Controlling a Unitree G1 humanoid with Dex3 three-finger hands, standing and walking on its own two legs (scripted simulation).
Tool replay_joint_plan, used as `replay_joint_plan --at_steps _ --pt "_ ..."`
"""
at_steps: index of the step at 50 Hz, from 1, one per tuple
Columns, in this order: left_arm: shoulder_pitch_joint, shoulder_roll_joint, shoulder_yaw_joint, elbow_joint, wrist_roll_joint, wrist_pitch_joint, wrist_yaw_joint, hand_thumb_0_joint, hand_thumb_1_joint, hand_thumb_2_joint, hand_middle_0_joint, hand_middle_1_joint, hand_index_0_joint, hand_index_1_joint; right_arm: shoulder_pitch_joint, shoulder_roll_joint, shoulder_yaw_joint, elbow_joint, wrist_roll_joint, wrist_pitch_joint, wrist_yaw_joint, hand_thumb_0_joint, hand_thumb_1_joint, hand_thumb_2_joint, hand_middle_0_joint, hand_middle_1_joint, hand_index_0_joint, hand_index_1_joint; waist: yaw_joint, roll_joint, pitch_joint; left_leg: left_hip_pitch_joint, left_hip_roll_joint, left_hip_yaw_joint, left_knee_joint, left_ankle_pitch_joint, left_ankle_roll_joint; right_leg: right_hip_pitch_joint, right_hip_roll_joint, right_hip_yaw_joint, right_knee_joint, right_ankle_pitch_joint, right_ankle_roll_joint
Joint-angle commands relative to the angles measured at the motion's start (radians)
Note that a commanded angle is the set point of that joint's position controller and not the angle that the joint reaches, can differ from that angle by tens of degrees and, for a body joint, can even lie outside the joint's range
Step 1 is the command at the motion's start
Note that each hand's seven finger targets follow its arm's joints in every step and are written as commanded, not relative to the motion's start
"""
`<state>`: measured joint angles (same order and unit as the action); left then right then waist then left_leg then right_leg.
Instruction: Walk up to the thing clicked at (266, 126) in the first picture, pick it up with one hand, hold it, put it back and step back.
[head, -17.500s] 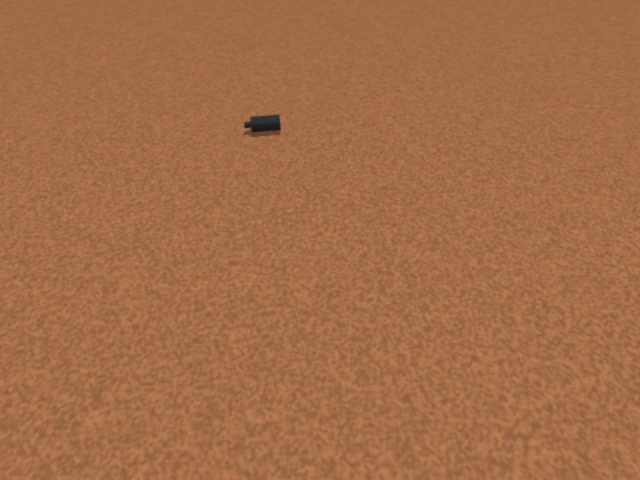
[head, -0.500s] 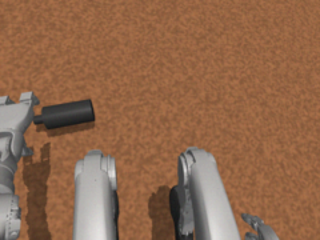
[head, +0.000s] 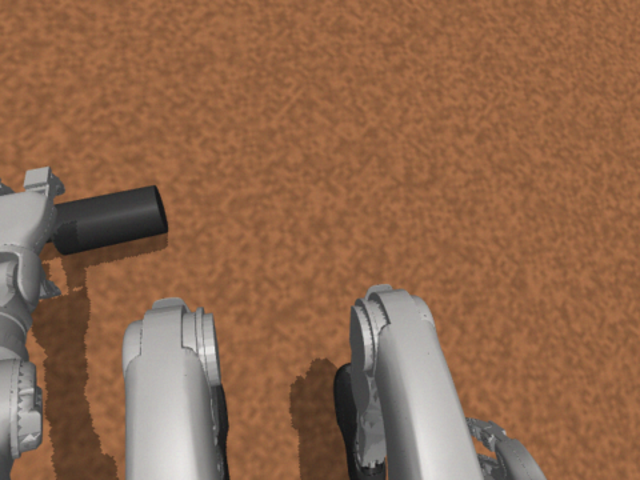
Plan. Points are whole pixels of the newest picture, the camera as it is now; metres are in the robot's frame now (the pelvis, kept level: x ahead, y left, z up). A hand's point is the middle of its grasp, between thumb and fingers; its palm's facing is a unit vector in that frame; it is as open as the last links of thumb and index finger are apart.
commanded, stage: rise first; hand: left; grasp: from above
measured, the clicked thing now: (99, 222) +0.47 +0.32 -0.31
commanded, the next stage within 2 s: approach in 1.92 s
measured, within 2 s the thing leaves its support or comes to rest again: neither
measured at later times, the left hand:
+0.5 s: hand (49, 244) +0.41 +0.34 -0.19, palm faces -0.42 -0.13 -0.90, open 14.1 cm
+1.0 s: hand (57, 236) +0.42 +0.34 -0.20, palm faces -0.43 -0.13 -0.89, open 14.1 cm
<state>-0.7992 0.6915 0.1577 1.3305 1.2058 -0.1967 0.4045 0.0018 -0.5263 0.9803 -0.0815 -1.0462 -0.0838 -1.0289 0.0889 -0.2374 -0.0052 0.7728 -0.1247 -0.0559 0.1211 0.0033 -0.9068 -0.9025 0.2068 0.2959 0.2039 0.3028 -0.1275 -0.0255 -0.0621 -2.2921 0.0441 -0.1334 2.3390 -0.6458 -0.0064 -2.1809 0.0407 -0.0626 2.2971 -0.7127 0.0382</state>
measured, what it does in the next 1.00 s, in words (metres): stands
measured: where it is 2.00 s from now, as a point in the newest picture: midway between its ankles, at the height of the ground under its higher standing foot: (287, 454)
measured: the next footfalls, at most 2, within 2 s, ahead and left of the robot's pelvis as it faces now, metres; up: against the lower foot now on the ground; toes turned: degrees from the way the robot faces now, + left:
none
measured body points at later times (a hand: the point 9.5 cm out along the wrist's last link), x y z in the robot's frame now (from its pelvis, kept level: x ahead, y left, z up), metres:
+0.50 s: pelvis +0.00 +0.00 -0.01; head +0.24 +0.07 +0.36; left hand +0.42 +0.34 -0.14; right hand +0.09 -0.27 -0.13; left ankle +0.09 +0.13 -0.31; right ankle +0.09 -0.12 -0.31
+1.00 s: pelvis +0.00 +0.00 -0.02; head +0.25 +0.07 +0.35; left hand +0.44 +0.34 -0.15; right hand +0.08 -0.27 -0.14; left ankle +0.09 +0.13 -0.31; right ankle +0.09 -0.12 -0.31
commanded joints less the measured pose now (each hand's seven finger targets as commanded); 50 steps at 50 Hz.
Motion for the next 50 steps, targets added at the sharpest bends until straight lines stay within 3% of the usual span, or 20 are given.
replay_joint_plan --at_steps 1,7,11,15,18,20,21,26,27,39,41,42,44,50 --pt "-0.239 0.279 0.040 -0.112 -0.011 -0.007 0.033 0.000 -0.545 0.986 -0.058 -1.049 -0.068 -1.037 0.181 -0.226 -0.068 -0.021 -0.004 -0.010 -0.011 0.000 -0.899 -0.900 0.200 0.300 0.200 0.300 0.015 0.240 -0.661 0.542 -0.017 0.090 -0.225 0.095 0.032 0.244 0.015 -0.078 -0.250 0.173 -0.075" --pt "-0.241 0.293 0.058 -0.123 -0.016 -0.012 0.039 0.000 -0.534 0.971 -0.062 -1.060 -0.076 -1.043 0.192 -0.226 -0.060 -0.014 -0.009 -0.006 -0.006 0.000 -0.899 -0.900 0.200 0.300 0.200 0.300 0.014 0.218 -0.673 0.533 -0.016 0.097 -0.195 0.154 0.036 0.291 0.017 -0.075 -0.247 0.231 -0.068" --pt "-0.233 0.289 0.047 -0.087 -0.006 -0.014 0.045 0.000 -0.539 0.979 -0.064 -1.049 -0.075 -1.037 0.190 -0.234 -0.059 -0.007 -0.011 -0.004 -0.003 0.000 -0.900 -0.900 0.200 0.300 0.200 0.300 0.005 0.229 -0.661 0.539 -0.012 0.086 -0.188 0.145 0.032 0.255 0.022 -0.086 -0.227 0.223 -0.073" --pt "-0.259 0.315 0.065 -0.115 -0.006 -0.017 0.054 0.000 -0.530 0.970 -0.064 -1.048 -0.078 -1.033 0.193 -0.241 -0.060 -0.006 -0.015 -0.004 -0.002 0.000 -0.898 -0.900 0.200 0.300 0.200 0.300 0.006 0.254 -0.674 0.544 -0.010 0.084 -0.188 0.137 0.030 0.248 0.021 -0.090 -0.220 0.215 -0.073" --pt "-0.279 0.296 0.043 -0.113 0.000 -0.018 0.059 0.000 -0.539 0.978 -0.062 -1.052 -0.074 -1.039 0.185 -0.240 -0.054 -0.002 -0.017 -0.005 -0.002 0.000 -0.898 -0.900 0.200 0.300 0.200 0.300 -0.004 0.281 -0.664 0.541 -0.011 0.082 -0.186 0.129 0.027 0.229 0.022 -0.093 -0.210 0.210 -0.075" --pt "-0.275 0.307 0.052 -0.100 -0.001 -0.014 0.063 0.000 -0.529 0.970 -0.064 -1.049 -0.078 -1.034 0.185 -0.242 -0.052 -0.002 -0.018 -0.005 -0.001 0.000 -0.897 -0.899 0.200 0.300 0.200 0.300 -0.006 0.277 -0.661 0.535 -0.012 0.081 -0.181 0.131 0.027 0.227 0.024 -0.094 -0.206 0.212 -0.074" --pt "-0.270 0.303 0.054 -0.100 0.000 -0.012 0.066 0.000 -0.609 1.050 -0.075 -0.993 -0.047 -1.021 0.187 -0.243 -0.052 -0.003 -0.018 -0.004 -0.001 0.000 -0.900 -0.901 0.200 0.300 0.200 0.300 -0.004 0.276 -0.664 0.543 -0.012 0.080 -0.183 0.136 0.027 0.228 0.022 -0.094 -0.205 0.216 -0.074" --pt "-0.292 0.301 0.044 -0.060 0.003 -0.006 0.072 0.000 -0.553 1.000 -0.076 -1.016 -0.073 -1.019 0.188 -0.251 -0.046 0.000 -0.021 -0.008 0.000 0.000 -0.897 -0.900 0.200 0.300 0.200 0.300 -0.025 0.265 -0.643 0.519 -0.012 0.073 -0.177 0.116 0.028 0.209 0.022 -0.102 -0.195 0.204 -0.073" --pt "-0.289 0.295 0.035 -0.055 0.002 -0.004 0.071 0.000 -0.561 1.007 -0.077 -1.017 -0.071 -1.023 0.184 -0.243 -0.041 -0.001 -0.020 -0.008 0.000 0.000 -0.898 -0.900 0.200 0.300 0.200 0.300 -0.017 0.271 -0.640 0.520 -0.013 0.078 -0.175 0.121 0.028 0.209 0.022 -0.097 -0.201 0.207 -0.074" --pt "-0.316 0.327 0.038 -0.004 0.000 -0.002 0.074 0.000 -0.547 0.994 -0.082 -1.028 -0.080 -1.030 0.182 -0.253 -0.018 -0.003 -0.030 -0.018 0.003 0.000 -0.898 -0.900 0.200 0.300 0.200 0.300 -0.038 0.263 -0.605 0.471 -0.016 0.081 -0.150 0.101 0.032 0.211 0.023 -0.100 -0.194 0.193 -0.070" --pt "-0.326 0.337 0.036 -0.002 0.003 -0.004 0.072 0.000 -0.540 0.988 -0.093 -1.019 -0.089 -1.022 0.185 -0.255 -0.015 0.000 -0.031 -0.018 0.002 0.000 -0.900 -0.901 0.200 0.300 0.200 0.300 -0.044 0.248 -0.618 0.461 -0.016 0.083 -0.135 0.112 0.035 0.230 0.027 -0.095 -0.201 0.209 -0.066" --pt "-0.322 0.355 0.056 -0.013 -0.001 -0.004 0.074 0.000 -0.533 0.983 -0.093 -1.015 -0.092 -1.017 0.194 -0.260 -0.016 0.000 -0.033 -0.018 0.004 0.000 -0.898 -0.900 0.200 0.300 0.200 0.300 -0.035 0.251 -0.626 0.462 -0.016 0.085 -0.135 0.117 0.034 0.243 0.024 -0.095 -0.198 0.211 -0.066" --pt "-0.311 0.354 0.052 -0.011 -0.004 -0.002 0.073 0.000 -0.547 0.993 -0.084 -1.028 -0.082 -1.030 0.186 -0.256 -0.014 -0.001 -0.033 -0.019 0.005 0.000 -0.899 -0.901 0.200 0.300 0.200 0.300 -0.028 0.276 -0.628 0.472 -0.015 0.085 -0.138 0.115 0.031 0.235 0.026 -0.095 -0.195 0.207 -0.068" --pt "-0.340 0.363 0.056 -0.027 0.001 -0.005 0.071 0.000 -0.566 1.010 -0.077 -1.019 -0.070 -1.026 0.196 -0.259 -0.009 0.002 -0.036 -0.017 0.008 0.000 -0.898 -0.900 0.200 0.300 0.200 0.300 -0.044 0.288 -0.656 0.500 -0.013 0.072 -0.131 0.145 0.027 0.234 0.028 -0.108 -0.173 0.235 -0.069"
